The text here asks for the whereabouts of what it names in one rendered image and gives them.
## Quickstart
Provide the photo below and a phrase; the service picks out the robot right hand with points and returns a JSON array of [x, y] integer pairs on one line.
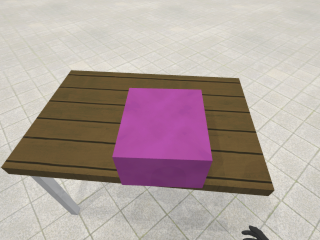
[[255, 232]]

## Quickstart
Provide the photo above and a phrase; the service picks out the table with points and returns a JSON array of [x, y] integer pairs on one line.
[[75, 134]]

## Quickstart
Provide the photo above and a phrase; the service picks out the carton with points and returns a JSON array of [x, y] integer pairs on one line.
[[163, 139]]

